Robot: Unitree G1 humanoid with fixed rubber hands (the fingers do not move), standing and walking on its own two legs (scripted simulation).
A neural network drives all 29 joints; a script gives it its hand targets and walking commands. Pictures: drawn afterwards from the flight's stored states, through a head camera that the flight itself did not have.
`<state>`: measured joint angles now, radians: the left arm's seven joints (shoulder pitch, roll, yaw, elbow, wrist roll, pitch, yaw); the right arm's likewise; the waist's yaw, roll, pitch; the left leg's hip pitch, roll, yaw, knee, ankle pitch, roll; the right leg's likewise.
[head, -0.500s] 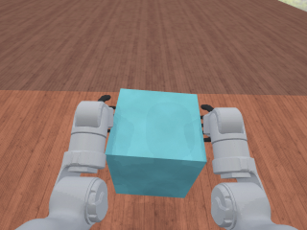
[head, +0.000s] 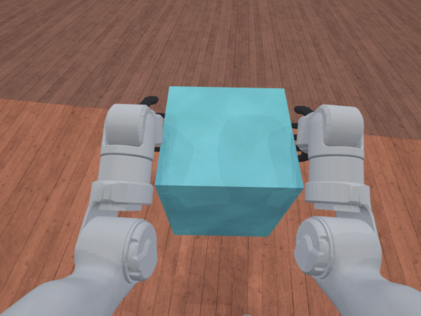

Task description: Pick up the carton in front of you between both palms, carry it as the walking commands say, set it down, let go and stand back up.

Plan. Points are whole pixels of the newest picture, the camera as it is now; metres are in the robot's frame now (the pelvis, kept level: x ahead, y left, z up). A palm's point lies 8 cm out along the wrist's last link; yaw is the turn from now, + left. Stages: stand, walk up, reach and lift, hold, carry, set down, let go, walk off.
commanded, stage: carry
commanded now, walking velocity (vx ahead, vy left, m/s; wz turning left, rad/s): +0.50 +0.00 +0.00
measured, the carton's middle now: (223, 168) +0.39 +0.01 +0.07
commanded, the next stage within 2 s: none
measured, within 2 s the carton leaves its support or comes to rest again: neither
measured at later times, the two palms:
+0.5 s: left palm (189, 19) +0.71 +0.13 +0.24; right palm (307, 42) +0.67 -0.15 +0.23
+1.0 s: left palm out of the picture +0.97 +0.15 +0.28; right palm out of the picture +1.01 -0.13 +0.27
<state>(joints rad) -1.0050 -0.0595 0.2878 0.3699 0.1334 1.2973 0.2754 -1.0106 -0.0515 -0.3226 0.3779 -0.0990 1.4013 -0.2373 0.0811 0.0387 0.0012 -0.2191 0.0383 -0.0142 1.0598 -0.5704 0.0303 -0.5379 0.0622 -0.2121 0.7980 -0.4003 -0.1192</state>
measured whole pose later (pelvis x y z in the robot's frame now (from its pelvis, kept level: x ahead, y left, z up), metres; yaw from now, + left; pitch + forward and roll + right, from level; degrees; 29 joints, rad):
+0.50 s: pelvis +0.29 +0.03 +0.07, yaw -1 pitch +4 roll +1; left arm -1.03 0.00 0.40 0.27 0.16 1.31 0.19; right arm -1.00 0.06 -0.27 0.22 -0.10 1.41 -0.34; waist -0.10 0.01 0.06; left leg -0.41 -0.02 0.13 0.56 -0.35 0.06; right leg -0.52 0.03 0.00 1.31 -0.52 -0.05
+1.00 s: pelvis +0.59 -0.03 +0.11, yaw +0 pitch +4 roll +0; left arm -1.02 -0.07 0.36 0.24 0.04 1.33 0.41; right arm -0.99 0.01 -0.37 0.25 -0.16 1.38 -0.20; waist 0.14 -0.02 0.04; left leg -0.72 0.02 0.05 0.97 -0.45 0.04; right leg -0.26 0.00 -0.11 0.48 -0.42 -0.05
